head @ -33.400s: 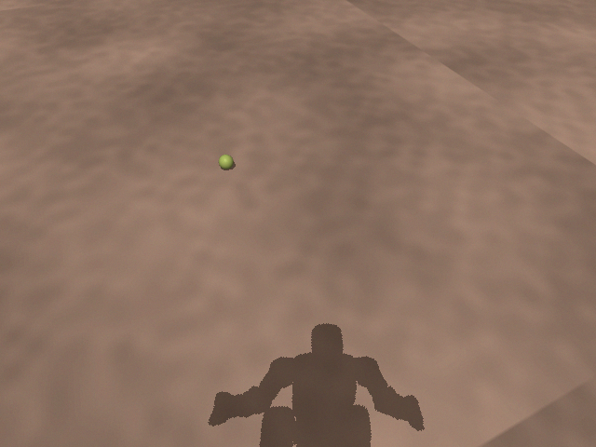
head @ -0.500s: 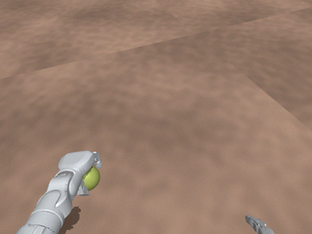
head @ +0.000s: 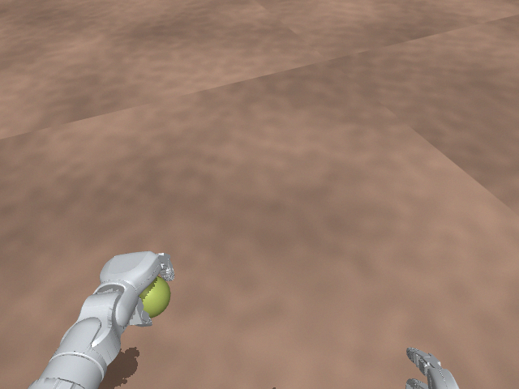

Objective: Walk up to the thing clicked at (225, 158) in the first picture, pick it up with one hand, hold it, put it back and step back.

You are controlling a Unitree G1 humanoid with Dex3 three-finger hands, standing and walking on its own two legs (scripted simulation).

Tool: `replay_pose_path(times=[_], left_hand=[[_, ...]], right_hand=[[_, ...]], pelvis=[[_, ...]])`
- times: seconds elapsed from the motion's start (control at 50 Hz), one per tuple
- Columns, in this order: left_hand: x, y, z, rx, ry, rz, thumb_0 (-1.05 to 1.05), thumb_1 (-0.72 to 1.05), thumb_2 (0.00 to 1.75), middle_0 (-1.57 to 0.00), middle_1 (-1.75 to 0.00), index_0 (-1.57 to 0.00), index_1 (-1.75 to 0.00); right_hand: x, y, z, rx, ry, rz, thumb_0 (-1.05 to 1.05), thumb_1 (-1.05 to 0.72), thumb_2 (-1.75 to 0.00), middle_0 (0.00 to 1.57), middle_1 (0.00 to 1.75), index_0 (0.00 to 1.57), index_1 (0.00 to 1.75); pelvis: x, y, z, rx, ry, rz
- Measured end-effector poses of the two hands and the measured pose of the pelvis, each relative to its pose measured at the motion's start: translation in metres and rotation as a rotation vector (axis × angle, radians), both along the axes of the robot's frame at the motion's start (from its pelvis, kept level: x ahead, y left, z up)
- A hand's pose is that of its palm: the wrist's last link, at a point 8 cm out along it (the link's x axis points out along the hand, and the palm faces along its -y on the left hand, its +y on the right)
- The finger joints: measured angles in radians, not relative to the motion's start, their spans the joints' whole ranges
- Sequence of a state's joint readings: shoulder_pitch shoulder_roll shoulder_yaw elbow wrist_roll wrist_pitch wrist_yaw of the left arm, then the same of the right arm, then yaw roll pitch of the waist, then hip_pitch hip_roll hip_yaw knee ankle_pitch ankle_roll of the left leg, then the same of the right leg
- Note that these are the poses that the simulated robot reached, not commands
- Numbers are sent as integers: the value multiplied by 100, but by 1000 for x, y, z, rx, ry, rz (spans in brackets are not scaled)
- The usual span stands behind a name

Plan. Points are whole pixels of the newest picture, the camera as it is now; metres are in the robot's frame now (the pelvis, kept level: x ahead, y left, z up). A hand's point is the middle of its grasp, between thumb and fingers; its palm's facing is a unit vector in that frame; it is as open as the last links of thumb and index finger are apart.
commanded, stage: hold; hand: left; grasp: from above
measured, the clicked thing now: (148, 296) +0.31 +0.22 -0.06
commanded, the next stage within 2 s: crouch in 0.62 s
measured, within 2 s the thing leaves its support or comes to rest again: neither
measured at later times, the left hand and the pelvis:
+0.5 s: hand (138, 293) +0.30 +0.23 -0.03, palm faces -0.46 -0.07 -0.89, open 9.7 cm; pelvis +0.01 +0.01 +0.00, yaw +0 degrees
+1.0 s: hand (141, 300) +0.30 +0.23 -0.06, palm faces -0.48 -0.07 -0.88, open 9.7 cm; pelvis +0.01 +0.00 +0.00, yaw +1 degrees
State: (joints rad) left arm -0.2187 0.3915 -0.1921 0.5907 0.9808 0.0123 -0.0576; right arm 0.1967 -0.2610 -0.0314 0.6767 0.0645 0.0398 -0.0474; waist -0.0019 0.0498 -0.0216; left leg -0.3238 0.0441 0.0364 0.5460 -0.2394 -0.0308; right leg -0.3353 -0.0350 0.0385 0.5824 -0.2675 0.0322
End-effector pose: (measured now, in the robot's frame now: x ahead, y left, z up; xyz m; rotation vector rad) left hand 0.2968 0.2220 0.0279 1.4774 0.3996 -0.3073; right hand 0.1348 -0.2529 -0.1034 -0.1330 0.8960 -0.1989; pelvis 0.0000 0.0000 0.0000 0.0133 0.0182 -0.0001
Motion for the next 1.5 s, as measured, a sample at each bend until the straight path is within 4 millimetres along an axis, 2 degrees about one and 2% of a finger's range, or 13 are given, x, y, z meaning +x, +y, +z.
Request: replay_pose_path(times=[0.24,0.44,0.8,0.9,1.04,1.14,1.32,1.5], left_hand=[[5,0,6,-3,-4,-3,-1,3,54,-62,-70,-67,-67],[6,5,-3,-3,31,-9,-1,3,54,-63,-69,-68,-66],[19,10,3,7,13,4,0,3,55,-61,-71,-66,-67],[16,10,-4,1,22,-4,0,4,57,-59,-73,-64,-70],[9,14,-44,7,50,-17,0,3,60,-58,-74,-63,-71],[14,19,-86,50,31,-38,0,2,62,-57,-75,-63,-73],[43,26,-174,100,-18,-43,0,1,64,-55,-78,-61,-75],[70,32,-264,101,-26,-5,0,2,63,-55,-78,-61,-75]], right_hand=[[8,3,5,-1,-9,4,1,-92,-90,20,30,20,30],[11,8,5,-3,10,1,1,-92,-90,20,30,20,30],[8,8,2,1,50,-18,1,-92,-90,20,30,20,30],[9,6,4,-5,47,-17,1,-91,-90,20,30,20,30],[4,1,-1,-39,84,9,1,-91,-90,20,30,20,30],[-11,-8,-23,-79,150,25,1,-91,-90,20,30,21,30],[-65,-22,-95,-140,297,-13,1,-91,-90,20,30,20,29],[-128,-12,-180,-142,435,-68,1,-91,-90,20,30,20,29]], pelvis=[[2,1,3,0,-7,-1],[7,4,4,-1,0,-2],[16,7,6,-4,2,-2],[16,6,5,-3,5,1],[9,4,-3,-5,59,15],[-1,4,-26,-15,157,24],[-20,9,-96,-40,344,27],[-38,16,-174,-57,493,17]])
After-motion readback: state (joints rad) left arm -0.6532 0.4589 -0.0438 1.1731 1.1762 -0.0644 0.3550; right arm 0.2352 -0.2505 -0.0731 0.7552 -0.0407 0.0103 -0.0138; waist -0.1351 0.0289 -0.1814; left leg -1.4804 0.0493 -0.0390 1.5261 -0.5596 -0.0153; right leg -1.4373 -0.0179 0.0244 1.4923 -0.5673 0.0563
